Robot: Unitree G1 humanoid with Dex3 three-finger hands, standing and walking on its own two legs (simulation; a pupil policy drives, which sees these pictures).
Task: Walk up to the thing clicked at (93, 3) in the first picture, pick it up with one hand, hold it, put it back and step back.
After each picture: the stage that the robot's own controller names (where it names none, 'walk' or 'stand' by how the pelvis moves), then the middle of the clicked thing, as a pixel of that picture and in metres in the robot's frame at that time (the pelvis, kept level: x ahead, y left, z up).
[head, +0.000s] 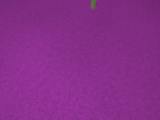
stand; (93, 4) +2.23 -0.23 -0.72
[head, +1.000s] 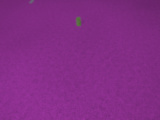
walk; (78, 21) +2.08 +0.11 -0.69
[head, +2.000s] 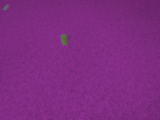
walk; (64, 39) +1.44 +0.29 -0.71
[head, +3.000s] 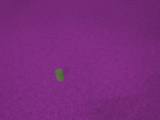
walk; (59, 75) +0.92 +0.26 -0.72
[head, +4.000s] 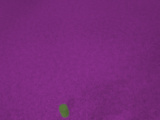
walk; (64, 110) +0.55 +0.21 -0.71
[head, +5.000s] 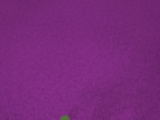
stand; out of the picture +0.42 +0.16 -0.71
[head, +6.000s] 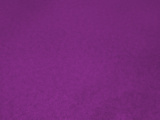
stand; out of the picture +0.35 +0.15 -0.72
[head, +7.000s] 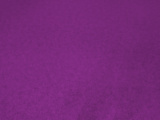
stand; out of the picture +0.33 +0.15 -0.71
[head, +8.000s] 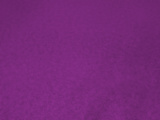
stand; out of the picture +0.28 +0.16 -0.72
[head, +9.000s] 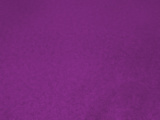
stand; out of the picture +0.28 +0.16 -0.72
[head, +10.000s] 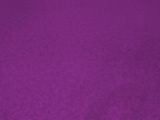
stand; out of the picture +0.27 +0.15 -0.72
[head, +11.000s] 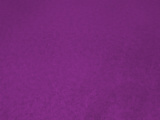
stand; out of the picture +0.27 +0.15 -0.72
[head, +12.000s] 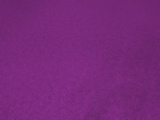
stand; out of the picture +0.28 +0.15 -0.72
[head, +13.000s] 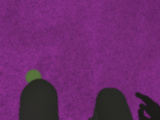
go down; (34, 78) +0.35 +0.21 -0.37
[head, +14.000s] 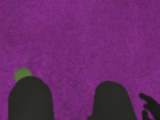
go down; (24, 77) +0.35 +0.24 -0.30
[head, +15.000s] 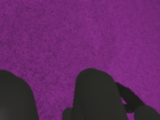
close in; out of the picture +0.31 +0.28 -0.23
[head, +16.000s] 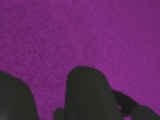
close; out of the picture +0.32 +0.28 -0.21
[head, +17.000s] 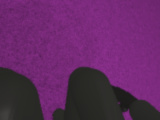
lift; out of the picture +0.29 +0.28 -0.21
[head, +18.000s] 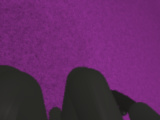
lift; out of the picture +0.29 +0.27 -0.22
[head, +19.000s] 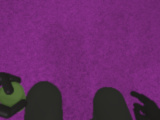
lift; (14, 98) +0.26 +0.24 -0.08
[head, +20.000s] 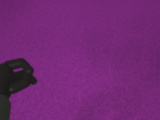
hold; out of the picture +0.26 +0.12 -0.69
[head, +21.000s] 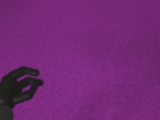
go down; out of the picture +0.26 +0.13 -0.70
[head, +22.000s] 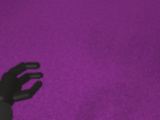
stand; out of the picture +0.27 +0.12 -0.70
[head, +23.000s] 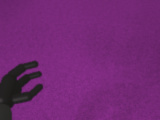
stand; out of the picture +0.26 +0.13 -0.70
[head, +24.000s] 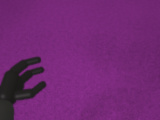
stand; out of the picture +0.26 +0.12 -0.70
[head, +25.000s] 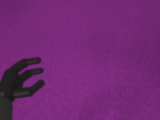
stand; out of the picture +0.25 +0.12 -0.71
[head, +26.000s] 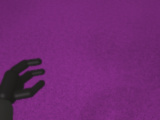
stand; out of the picture +0.26 +0.12 -0.71
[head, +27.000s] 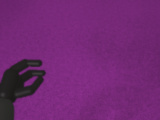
stand; out of the picture +0.26 +0.12 -0.71
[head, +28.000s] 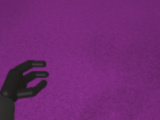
close; out of the picture +0.26 +0.12 -0.71
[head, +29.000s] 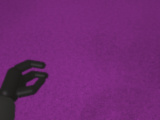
hold; out of the picture +0.26 +0.13 -0.71
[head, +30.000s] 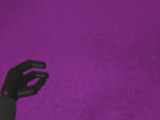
hold; out of the picture +0.26 +0.13 -0.71
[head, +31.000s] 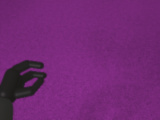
hold; out of the picture +0.27 +0.13 -0.71
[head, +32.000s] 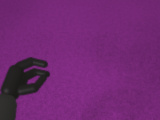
hold; out of the picture +0.27 +0.13 -0.71
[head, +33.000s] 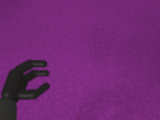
hold; out of the picture +0.27 +0.14 -0.69
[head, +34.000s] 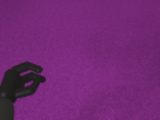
hold; out of the picture +0.27 +0.14 -0.71
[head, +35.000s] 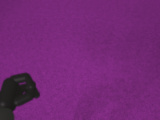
crouch; out of the picture +0.27 +0.15 -0.69
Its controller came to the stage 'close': yes
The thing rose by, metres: 0.27
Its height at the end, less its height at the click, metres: -0.02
